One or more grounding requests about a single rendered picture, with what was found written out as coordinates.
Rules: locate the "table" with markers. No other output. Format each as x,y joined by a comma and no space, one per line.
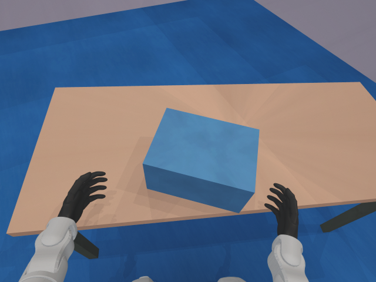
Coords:
317,139

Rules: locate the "left robot hand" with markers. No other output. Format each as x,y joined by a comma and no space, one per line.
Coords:
78,196

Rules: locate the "robot right forearm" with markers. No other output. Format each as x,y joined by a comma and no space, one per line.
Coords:
286,261

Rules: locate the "carton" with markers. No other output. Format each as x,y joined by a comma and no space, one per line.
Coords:
204,160

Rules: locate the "robot left forearm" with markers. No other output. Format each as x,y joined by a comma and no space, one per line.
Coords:
53,247

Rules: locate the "right robot hand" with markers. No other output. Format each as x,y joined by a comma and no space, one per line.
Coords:
287,215

